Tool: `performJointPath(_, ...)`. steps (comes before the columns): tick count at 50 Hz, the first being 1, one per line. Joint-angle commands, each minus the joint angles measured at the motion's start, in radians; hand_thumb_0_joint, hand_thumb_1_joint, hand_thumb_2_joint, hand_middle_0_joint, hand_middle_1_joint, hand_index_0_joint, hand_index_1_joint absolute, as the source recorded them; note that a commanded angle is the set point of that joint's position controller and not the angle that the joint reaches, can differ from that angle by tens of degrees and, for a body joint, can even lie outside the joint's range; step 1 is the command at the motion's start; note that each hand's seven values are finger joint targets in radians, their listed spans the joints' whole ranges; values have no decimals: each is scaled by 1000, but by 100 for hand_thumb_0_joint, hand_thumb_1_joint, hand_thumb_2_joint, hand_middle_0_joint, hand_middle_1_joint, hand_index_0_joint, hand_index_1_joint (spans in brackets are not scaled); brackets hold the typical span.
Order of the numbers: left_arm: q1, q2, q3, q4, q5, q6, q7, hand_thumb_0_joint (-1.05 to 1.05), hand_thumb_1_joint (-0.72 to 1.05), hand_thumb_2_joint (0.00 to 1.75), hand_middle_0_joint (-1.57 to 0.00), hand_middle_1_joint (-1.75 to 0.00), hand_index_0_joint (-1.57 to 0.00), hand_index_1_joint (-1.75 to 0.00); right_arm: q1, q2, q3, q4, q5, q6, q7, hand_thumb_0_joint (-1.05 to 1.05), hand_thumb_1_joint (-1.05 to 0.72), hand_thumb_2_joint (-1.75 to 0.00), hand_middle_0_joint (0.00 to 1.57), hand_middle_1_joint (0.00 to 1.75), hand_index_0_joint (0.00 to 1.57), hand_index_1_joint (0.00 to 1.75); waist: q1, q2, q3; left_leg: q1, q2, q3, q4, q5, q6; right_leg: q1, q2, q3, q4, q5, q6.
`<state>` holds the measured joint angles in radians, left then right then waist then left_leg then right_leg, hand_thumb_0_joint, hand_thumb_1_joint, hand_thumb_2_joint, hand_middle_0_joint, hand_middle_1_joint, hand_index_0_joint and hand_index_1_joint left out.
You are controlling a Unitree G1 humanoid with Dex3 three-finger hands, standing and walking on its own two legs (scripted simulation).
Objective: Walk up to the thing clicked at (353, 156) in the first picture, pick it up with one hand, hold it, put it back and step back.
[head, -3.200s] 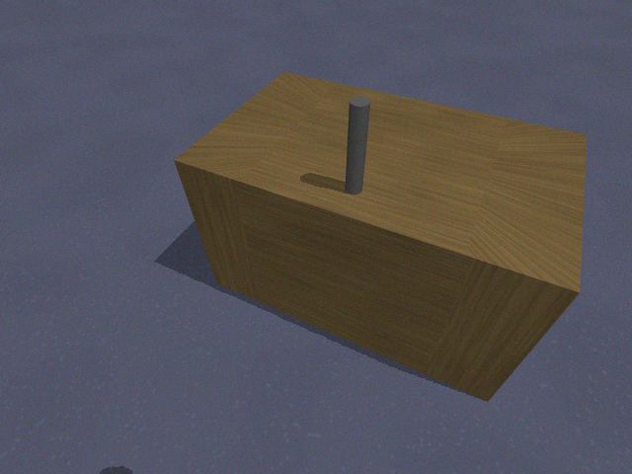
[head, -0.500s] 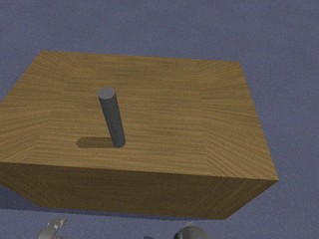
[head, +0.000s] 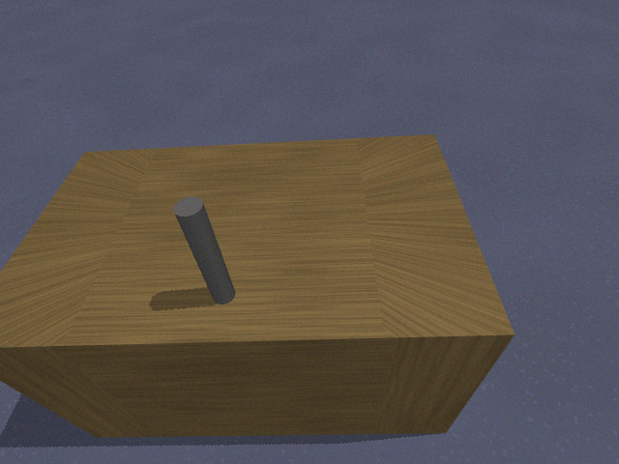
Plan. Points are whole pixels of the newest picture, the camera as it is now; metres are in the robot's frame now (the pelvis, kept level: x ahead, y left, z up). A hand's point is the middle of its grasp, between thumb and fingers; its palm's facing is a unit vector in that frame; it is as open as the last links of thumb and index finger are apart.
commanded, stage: walk up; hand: left
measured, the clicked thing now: (208, 256) +0.48 +0.22 -0.04
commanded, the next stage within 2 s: stand in 1.40 s
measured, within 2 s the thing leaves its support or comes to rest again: neither
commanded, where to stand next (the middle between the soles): +0.08 +0.00 m, yaw +2 degrees
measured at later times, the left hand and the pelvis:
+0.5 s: hand out of the picture +0.11 +0.25 -0.14, palm faces -0.02 -0.94 -0.35, open 7.4 cm; pelvis +0.02 +0.00 +0.01, yaw +0 degrees
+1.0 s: hand out of the picture +0.12 +0.26 -0.13, palm faces +0.02 -0.94 -0.34, open 7.4 cm; pelvis +0.02 +0.00 +0.02, yaw +1 degrees
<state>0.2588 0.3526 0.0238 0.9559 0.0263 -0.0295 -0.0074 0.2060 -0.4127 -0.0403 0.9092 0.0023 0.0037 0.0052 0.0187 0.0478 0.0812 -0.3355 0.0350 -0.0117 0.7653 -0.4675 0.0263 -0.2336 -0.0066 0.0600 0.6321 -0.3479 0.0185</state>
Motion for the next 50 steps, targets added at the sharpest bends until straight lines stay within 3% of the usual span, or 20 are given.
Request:
performJointPath(1, -126, 273, 65, -90, -11, -12, 13, 0, 90, 90, -20, -30, -20, -30, 59, -150, -47, -14, -11, -40, -10, 0, -90, -90, 20, 30, 20, 30, -61, -237, -69, 186, -45, 49, -269, 205, -2, -111, -144, 135, -131, 243, -142)
performJointPath(2, -137, 231, 53, -98, -18, -7, 12, 0, 90, 90, -20, -30, -20, -30, 78, -172, -57, 1, -19, -46, -13, 0, -90, -90, 20, 30, 20, 30, -72, -179, -88, 267, -8, -19, -327, 258, 9, -166, -122, 112, -73, 206, -107)
performJointPath(3, -132, 178, 39, -104, -29, -4, 14, 0, 90, 90, -20, -30, -20, -30, 83, -221, -70, 4, -32, -54, -17, 0, -90, -90, 20, 30, 20, 30, -70, -20, -114, 298, 149, -259, -426, 256, 57, -226, -43, 59, 58, 95, -57)
performJointPath(4, -93, 175, 36, -79, -38, 6, 21, 0, 90, 90, -20, -30, -20, -30, 17, -272, -72, -14, -26, -56, -14, 0, -90, -90, 20, 30, 20, 30, -32, 66, -99, 194, 286, -448, -514, 32, 150, -209, 22, -22, 110, -135, -39)
performJointPath(5, -66, 235, 53, -49, -27, 7, 26, 0, 90, 90, -20, -30, -20, -30, -44, -300, -81, -24, -24, -52, -7, 0, -90, -90, 20, 30, 20, 30, -20, 69, -58, 51, 330, -471, -533, -136, 214, -126, -18, -10, 188, -211, -43)
performJointPath(6, -44, 240, 54, -32, -22, 1, 20, 0, 90, 90, -20, -30, -20, -30, -98, -273, -72, -31, -26, -47, -6, 0, -90, -90, 20, 30, 20, 30, 7, 42, -26, -15, 292, -402, -516, -145, 206, -57, -38, -11, 131, -177, -46)
performJointPath(7, -37, 219, 53, -17, -18, -6, 13, 0, 90, 90, -20, -30, -20, -30, -124, -230, -55, -32, -27, -44, -3, 0, -90, -90, 20, 30, 20, 30, 22, 41, -17, -30, 214, -274, -482, -90, 147, -4, -31, -22, -1, -136, -52)
performJointPath(8, -33, 199, 49, -4, -18, -17, 12, 0, 90, 90, -20, -30, -20, -30, -134, -192, -40, -27, -23, -44, -2, 0, -90, -90, 20, 30, 20, 30, 30, 50, -28, -10, 152, -194, -424, 60, 85, 32, -26, -10, -127, -10, -56)
performJointPath(9, -28, 209, 54, 5, -16, -24, 14, 0, 90, 90, -20, -30, -20, -30, -124, -170, -33, -18, -16, -44, 0, 0, -90, -90, 20, 30, 20, 30, 31, 55, -43, -24, 105, -142, -358, 161, 44, 72, -47, 39, -179, 71, -64)
performJointPath(11, -76, 247, 61, 2, -10, -28, 20, 0, 90, 90, -20, -30, -20, -30, -95, -143, -22, -1, -2, -41, 3, 0, -90, -90, 20, 30, 20, 30, 5, -12, -55, -21, 29, -68, -262, 191, -1, 80, -124, 168, -277, 67, -105)
performJointPath(12, -109, 266, 59, 0, -8, -29, 20, 0, 90, 90, -20, -30, -20, -30, -85, -138, -21, 13, -5, -38, 5, 0, -90, -90, 20, 30, 20, 30, -16, -20, -68, 24, 12, -51, -266, 139, -3, 30, -162, 208, -292, -9, -121)
performJointPath(13, -154, 278, 55, -5, -6, -24, 17, 0, 90, 90, -20, -30, -20, -30, -61, -137, -23, 30, -6, -36, 5, 0, -90, -90, 20, 30, 20, 30, -38, -40, -55, 93, 8, -51, -294, 73, 1, -59, -169, 202, -293, -108, -124)
performJointPath(14, -192, 261, 50, -12, -7, -20, 13, 0, 90, 90, -20, -30, -20, -30, -38, -142, -27, 48, -11, -40, 2, 0, -90, -90, 20, 30, 20, 30, -51, -55, -57, 145, 27, -72, -331, 94, 8, -88, -146, 160, -277, -107, -105)
performJointPath(16, -199, 222, 39, 1, -16, -16, 10, 0, 90, 90, -20, -30, -20, -30, -74, -168, -28, 58, -11, -50, 2, 0, -90, -90, 20, 30, 20, 30, -28, -40, -52, 119, 79, -128, -375, 175, 23, -34, -75, 54, -234, 20, -70)
performJointPath(17, -177, 215, 36, 17, -18, -18, 11, 0, 90, 90, -20, -30, -20, -30, -98, -165, -22, 58, -9, -52, 2, 0, -90, -90, 20, 30, 20, 30, -12, -40, -58, 107, 92, -134, -379, 226, 29, 3, -69, 38, -233, 80, -65)
performJointPath(18, -166, 220, 36, 31, -16, -21, 12, 0, 90, 90, -20, -30, -20, -30, -108, -159, -18, 63, -6, -54, 2, 0, -90, -90, 20, 30, 20, 30, -6, -65, -69, 106, 88, -117, -359, 304, 29, 41, -75, 43, -245, 138, -66)
performJointPath(21, -197, 232, 39, 43, -18, -24, 15, 0, 90, 90, -20, -30, -20, -30, -79, -157, -14, 87, -2, -54, -5, 0, -90, -90, 20, 30, 20, 30, -27, -90, -118, 156, 64, -60, -323, 462, 14, 98, -110, 61, -246, 321, -70)
performJointPath(28, -211, 216, 34, 81, -27, -13, 20, 0, 90, 90, -20, -30, -20, -30, -113, -159, -14, 117, -3, -45, -10, 0, -90, -90, 20, 30, 20, 30, -17, -48, -162, 218, 81, -58, -331, 573, 21, 140, -103, 17, -252, 391, -53)
performJointPath(39, -260, 210, 32, 109, -22, -5, 19, 0, 90, 90, -20, -30, -20, -30, -152, -149, -12, 137, -4, -37, -13, 0, -90, -90, 20, 30, 20, 30, -24, -49, -135, 226, 82, -56, -384, 547, 11, 163, -109, 5, -296, 380, -45)
performJointPath(50, -259, 204, 33, 122, -12, -3, 14, 0, 90, 90, -20, -30, -20, -30, -170, -147, -12, 147, -11, -38, -12, 0, -90, -90, 20, 30, 20, 30, -23, -43, -109, 217, 78, -66, -440, 427, 9, 157, -103, -1, -341, 259, -37)
